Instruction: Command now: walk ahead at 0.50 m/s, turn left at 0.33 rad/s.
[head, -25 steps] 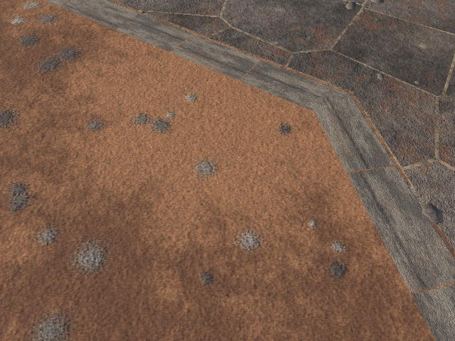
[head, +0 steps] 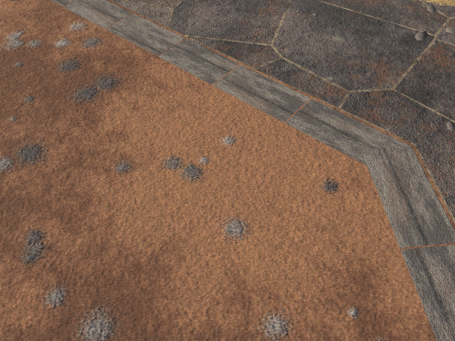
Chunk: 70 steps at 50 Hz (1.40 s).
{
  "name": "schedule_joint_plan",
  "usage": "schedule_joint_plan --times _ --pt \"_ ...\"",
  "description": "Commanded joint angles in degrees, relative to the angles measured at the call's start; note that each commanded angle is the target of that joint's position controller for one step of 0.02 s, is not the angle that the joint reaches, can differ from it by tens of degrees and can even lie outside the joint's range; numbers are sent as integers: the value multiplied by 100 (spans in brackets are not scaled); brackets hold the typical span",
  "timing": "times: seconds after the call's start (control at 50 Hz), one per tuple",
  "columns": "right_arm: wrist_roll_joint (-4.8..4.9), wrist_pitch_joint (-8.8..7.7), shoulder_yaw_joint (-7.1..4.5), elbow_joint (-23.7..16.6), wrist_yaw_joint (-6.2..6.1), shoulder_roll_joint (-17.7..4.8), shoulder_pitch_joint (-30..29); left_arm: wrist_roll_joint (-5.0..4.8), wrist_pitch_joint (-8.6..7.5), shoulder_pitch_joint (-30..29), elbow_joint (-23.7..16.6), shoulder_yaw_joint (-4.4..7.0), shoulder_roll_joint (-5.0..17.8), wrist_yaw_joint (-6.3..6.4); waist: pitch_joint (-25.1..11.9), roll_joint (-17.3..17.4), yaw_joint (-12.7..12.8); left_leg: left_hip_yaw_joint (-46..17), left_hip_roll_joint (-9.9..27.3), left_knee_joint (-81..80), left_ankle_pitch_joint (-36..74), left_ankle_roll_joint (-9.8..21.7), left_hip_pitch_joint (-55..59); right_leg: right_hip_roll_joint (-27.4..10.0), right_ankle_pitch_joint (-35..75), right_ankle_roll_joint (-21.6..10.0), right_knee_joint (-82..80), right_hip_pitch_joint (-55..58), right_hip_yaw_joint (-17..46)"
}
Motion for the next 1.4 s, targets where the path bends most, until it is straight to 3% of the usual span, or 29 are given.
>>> schedule_joint_plan --times 0.02,0.18,0.22,0.26,0.28,0.3,0.32,0.34,0.36,0.4,0.46,0.56,0.64,0.72,0.74,0.76,0.78,0.8,0.84,0.94,1.08,1.14,1.16,1.18,1.2,1.22,1.26,1.34,1.4 --pt "-34 -16 -60 -267 41 -231 44 0 -103 -347 -330 164 845 98 104 -589 -170 -149 88 -760 1032 -46 -124 -1573 1103 -718 -968 -133 551" --pt "-40 -20 42 -935 313 -110 -1174 -147 129 215 -77 237 1056 192 458 -487 203 529 -138 -2223 936 214 -318 -1933 1910 -473 -510 1206 -196" --pt "-38 -5 -31 -1039 381 -267 -1002 -178 223 64 -145 289 1209 232 241 -655 -13 839 -408 -2249 326 404 160 -1992 3563 -343 125 1425 -361" --pt "-24 23 -247 -849 382 -619 107 -188 333 -129 -239 314 1307 291 -425 -736 -673 1143 -891 -2414 109 686 1685 -1814 4982 -135 1754 1209 -585" --pt "-7 47 -459 -611 296 -1033 1082 -154 335 -108 -320 273 1240 317 -946 -426 -1106 667 -838 -2644 281 942 3322 -1564 4136 94 3229 218 -641" --pt "19 77 -612 -547 186 -1675 1438 28 210 291 -593 64 559 241 -1459 949 -765 -2075 583 -2914 -269 1806 5329 -679 169 469 5379 -2217 -558" --pt "-16 10 -512 -708 210 -1567 1449 -75 -59 175 -702 -19 508 143 -2238 937 -720 -4467 1323 -3934 -810 2425 6156 40 -2521 492 6411 -3384 768" --pt "-99 -43 -392 -751 218 -1178 1247 -305 -227 -480 -867 93 908 71 -1669 500 -896 -3691 1171 -4031 -68 2070 5842 -302 -2204 370 6584 -3947 1183" --pt "-106 -85 -338 -830 205 -978 856 -324 -305 -672 -917 84 910 73 -1073 179 -720 -2702 941 -3900 1057 1840 5002 -552 -1748 294 6239 -3882 1109" --pt "-112 -64 -239 -1046 176 -647 121 -91 -215 -591 -815 193 1008 176 -523 -263 -227 -1478 502 -3887 2805 1528 3386 -899 -1336 400 5429 -3066 1027" --pt "-164 -35 -277 -1139 98 -815 60 -20 57 -405 -895 186 781 226 -533 -109 20 -955 237 -3960 4020 1516 2503 -800 -1006 633 4770 -2499 899" --pt "-27 177 -322 -1152 -107 -920 243 -36 160 -1101 -1191 105 615 234 -745 252 -199 -704 -174 -3712 3565 1081 2376 -364 472 796 2851 -2227 866" --pt "-55 339 -311 -1157 -190 -891 368 -76 171 -1587 -1390 111 730 136 -691 375 -390 -1269 -97 -3401 2558 896 2626 -158 701 796 1941 -2074 1044" --pt "-47 374 -252 -1349 -223 -759 18 -33 42 -1118 -1337 214 975 109 -634 510 -24 -1933 -263 -2629 1713 667 2847 -216 922 496 790 -1362 1147" --pt "-109 349 -176 -1459 -212 -538 46 60 8 -858 -1331 264 1215 149 -977 146 17 -1695 -600 -1877 1037 435 2476 -883 2129 207 730 -415 1578" --pt "-201 318 -104 -1475 -203 -250 629 171 61 -774 -1401 284 1480 217 -1379 -1083 -305 -946 -1345 -628 -1866 88 1416 -2099 4602 -477 1009 903 2719" --pt "-92 326 -138 -1490 -180 -537 1189 144 177 -435 -1258 295 1384 211 -1825 -2132 -423 -538 -1455 560 -3400 -179 503 -3113 4308 -1415 828 1450 4260" --pt "-74 377 -269 -1321 -171 -1049 1189 -1 221 -654 -1428 214 1047 203 -1564 -1386 -332 -638 -1104 1264 -3023 -379 315 -2840 3405 -1378 774 1180 3990" --pt "-31 580 -341 -1320 -212 -1098 594 9 342 -990 -1538 127 799 226 -932 -737 -240 -348 -843 1591 -2256 -576 193 -2120 2195 -920 662 370 2624" --pt "-14 662 -207 -1607 -189 -554 312 50 504 -1155 -1497 184 960 321 -601 -1193 -204 231 -598 482 -1535 -629 680 -1711 1426 -958 114 -336 1435" --pt "-64 653 -194 -1799 1 -645 133 -70 591 -1191 -1446 311 1267 275 -775 -1271 -129 594 -404 -1284 -1061 -323 1667 -2070 982 -906 147 -312 926" --pt "-91 665 -270 -1634 71 -670 571 -211 633 -1197 -1345 315 1231 258 -734 -1112 -394 830 -636 -2668 -307 66 2576 -1956 379 -427 735 -635 581" --pt "-114 661 -344 -1580 39 -843 772 -210 655 -924 -1210 278 1024 231 -594 -619 -415 392 -526 -3282 178 314 3093 -1688 -269 16 1411 -1186 236" --pt "-136 650 -494 -1684 -75 -1517 873 25 660 -809 -1338 167 631 172 -468 1238 -210 -1738 975 -3714 1769 951 3766 -872 -2136 674 3275 -2670 -426" --pt "-317 539 -491 -1868 -39 -1738 729 42 612 -1439 -1655 223 805 232 -445 1388 -482 -2689 1563 -3971 1847 1862 3109 -313 -2945 760 4396 -3335 462" --pt "-376 412 -434 -1861 -10 -1511 555 -49 605 -1630 -1671 285 987 270 -410 837 -486 -2293 1275 -4075 1300 1736 2944 -428 -2545 659 4893 -3347 852" --pt "-190 320 -333 -1893 -48 -1149 17 -60 636 -1286 -1434 356 1037 350 -368 473 -182 -1621 722 -3957 799 1112 2902 -550 -1622 596 4906 -3313 1002" --pt "-183 325 -162 -1916 -142 -796 -27 -96 622 -999 -1348 348 945 313 -681 528 -103 -1192 466 -3810 1716 1099 2998 -428 -968 762 5032 -2861 930" --pt "-115 305 -159 -1749 -157 -801 374 -135 564 -1242 -1426 264 825 198 -579 640 -364 -1445 370 -4236 -928 1077 3309 -498 -609 760 3830 -2934 833"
